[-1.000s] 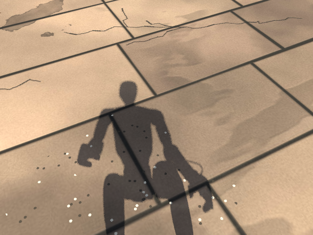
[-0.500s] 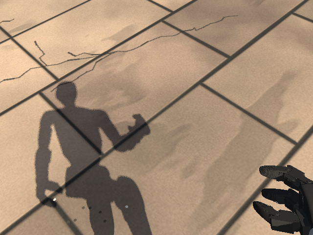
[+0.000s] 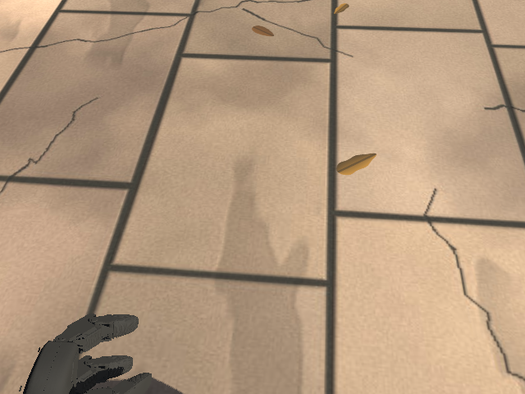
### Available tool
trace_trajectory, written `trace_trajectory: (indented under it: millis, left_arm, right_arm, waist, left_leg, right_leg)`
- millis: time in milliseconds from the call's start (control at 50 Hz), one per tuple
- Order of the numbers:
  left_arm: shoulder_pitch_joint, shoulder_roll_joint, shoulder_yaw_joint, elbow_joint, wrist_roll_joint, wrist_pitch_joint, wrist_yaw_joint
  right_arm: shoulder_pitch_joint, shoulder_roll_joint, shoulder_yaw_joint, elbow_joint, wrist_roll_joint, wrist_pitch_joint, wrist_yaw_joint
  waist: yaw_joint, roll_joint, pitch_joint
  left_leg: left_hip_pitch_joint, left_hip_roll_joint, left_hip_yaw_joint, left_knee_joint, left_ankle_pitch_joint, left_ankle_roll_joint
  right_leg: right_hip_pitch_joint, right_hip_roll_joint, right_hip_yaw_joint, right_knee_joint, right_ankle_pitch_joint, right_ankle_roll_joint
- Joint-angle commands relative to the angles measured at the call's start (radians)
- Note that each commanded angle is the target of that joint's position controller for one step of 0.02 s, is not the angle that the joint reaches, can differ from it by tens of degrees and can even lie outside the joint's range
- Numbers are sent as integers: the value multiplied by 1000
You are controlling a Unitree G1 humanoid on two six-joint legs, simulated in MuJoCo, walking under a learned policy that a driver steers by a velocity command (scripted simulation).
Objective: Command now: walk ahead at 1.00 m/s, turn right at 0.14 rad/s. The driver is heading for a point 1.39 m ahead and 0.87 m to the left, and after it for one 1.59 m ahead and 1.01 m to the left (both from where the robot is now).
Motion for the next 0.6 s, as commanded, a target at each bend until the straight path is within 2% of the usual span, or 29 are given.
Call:
trace_trajectory:
  millis: [20,40,60,80,100,120,140,160,180,200,220,240,260,280,300,360,420,440,480,500,520,540,560,580,600]
  left_arm:
    - [-139,48,12,-113,8,-42,-21]
    - [-91,81,29,-111,10,-40,-17]
    - [58,140,57,-83,8,-33,-4]
    - [308,185,86,-17,5,-23,16]
    - [500,257,104,49,15,-11,43]
    - [474,295,98,40,48,-33,38]
    - [480,182,78,60,54,-45,32]
    - [436,142,65,86,52,-53,32]
    - [379,119,60,114,49,-65,28]
    - [320,65,50,129,57,-78,24]
    - [279,31,45,138,66,-85,22]
    - [247,3,43,151,55,-89,19]
    - [221,0,44,163,43,-90,19]
    - [196,10,47,172,39,-92,22]
    - [192,26,51,178,44,-95,28]
    - [186,54,54,183,61,-95,51]
    - [241,123,66,196,50,-92,68]
    - [245,154,71,198,47,-87,72]
    - [254,218,83,195,43,-64,79]
    - [238,253,92,186,31,-47,80]
    - [195,280,99,172,21,-32,76]
    - [141,270,96,156,17,-32,69]
    - [94,162,66,164,11,-49,56]
    - [240,-48,8,101,27,-96,37]
    - [238,12,-5,33,8,-138,30]
  right_arm:
    - [-30,-220,-24,-34,21,-2,-4]
    - [-23,-240,-23,-21,18,3,-9]
    - [-31,-259,-21,-4,11,10,-13]
    - [-92,-265,-18,-5,12,17,-17]
    - [-79,-166,9,-43,-9,9,-17]
    - [62,-20,46,-73,31,-19,-5]
    - [-88,-151,10,-90,71,-38,-7]
    - [-180,-126,5,-134,94,-38,-9]
    - [-212,-86,13,-143,77,-28,-13]
    - [-205,-72,5,-132,51,-8,-16]
    - [-133,-46,5,-114,54,17,-8]
    - [-111,-28,4,-102,56,41,-4]
    - [-118,-19,2,-104,59,60,-1]
    - [-146,-13,2,-110,57,74,-1]
    - [-184,-13,3,-127,50,81,-1]
    - [-282,-22,8,-169,37,72,13]
    - [-395,-35,13,-206,29,56,47]
    - [-416,-44,11,-219,30,50,60]
    - [-371,-100,-14,-229,46,50,69]
    - [-287,-135,-31,-220,57,62,65]
    - [-134,-190,-58,-194,60,81,58]
    - [105,-274,-101,-133,52,102,46]
    - [195,-283,-109,-91,62,116,26]
    - [69,-286,-85,-119,24,97,37]
    - [-19,-216,-59,-191,-4,60,45]
  waist:
    - [106,64,124]
    - [157,123,62]
    - [253,185,-38]
    - [403,202,-140]
    - [415,82,-302]
    - [274,-211,-552]
    - [337,-108,-462]
    - [305,-90,-237]
    - [249,6,-115]
    - [194,9,-66]
    - [139,-44,-60]
    - [116,-46,-44]
    - [100,-47,-8]
    - [90,-34,36]
    - [91,-28,69]
    - [93,-3,119]
    - [133,64,135]
    - [128,58,128]
    - [83,-9,45]
    - [25,-68,-10]
    - [-69,-115,-81]
    - [-183,-104,-183]
    - [-214,74,-112]
    - [33,462,-120]
    - [60,381,-284]
  left_leg:
    - [-167,294,-127,-58,1105,192]
    - [-127,313,-131,41,1353,197]
    - [-129,322,-150,208,1492,193]
    - [-272,282,-131,467,1449,164]
    - [-601,184,-178,846,736,134]
    - [-829,25,-311,1187,-1,118]
    - [-915,56,-396,1248,27,132]
    - [-1004,83,-361,1246,73,119]
    - [-995,132,-345,1204,126,110]
    - [-940,172,-343,1164,181,108]
    - [-868,202,-352,1156,217,98]
    - [-840,220,-347,1139,215,92]
    - [-850,234,-344,1120,204,85]
    - [-878,241,-338,1106,209,77]
    - [-915,243,-332,1082,259,67]
    - [-958,207,-268,907,458,62]
    - [-913,165,-166,670,605,102]
    - [-876,139,-127,605,613,120]
    - [-752,40,-28,577,550,152]
    - [-664,-4,-1,599,461,169]
    - [-495,-28,-8,633,358,202]
    - [-183,-37,-71,611,317,243]
    - [-56,-4,-195,502,320,284]
    - [79,79,-597,431,251,423]
    - [130,242,-1067,119,-185,516]
  right_leg:
    - [199,95,-127,-175,-42,-33]
    - [300,125,-132,-181,-94,-49]
    - [489,139,-104,-199,-128,-72]
    - [812,117,-72,-297,-49,-96]
    - [1238,-89,190,-197,-149,-91]
    - [1421,-327,712,-394,-539,-206]
    - [1293,-295,754,-548,-655,-157]
    - [1133,-276,598,-577,-584,-140]
    - [962,-256,471,-608,-426,-126]
    - [833,-212,349,-624,-337,-99]
    - [743,-205,262,-645,-282,-95]
    - [688,-189,184,-673,-230,-85]
    - [647,-185,106,-700,-179,-68]
    - [607,-177,37,-724,-131,-49]
    - [590,-167,-23,-737,-75,-40]
    - [585,-100,-184,-768,13,-30]
    - [683,-101,-274,-783,114,-2]
    - [733,-112,-292,-762,259,12]
    - [863,-127,-302,-621,772,40]
    - [907,-144,-300,-495,1018,40]
    - [885,-165,-287,-295,1168,30]
    - [749,-153,-248,0,1103,26]
    - [520,14,-239,475,290,78]
    - [125,190,-65,844,-579,105]
    - [-24,189,129,850,-531,49]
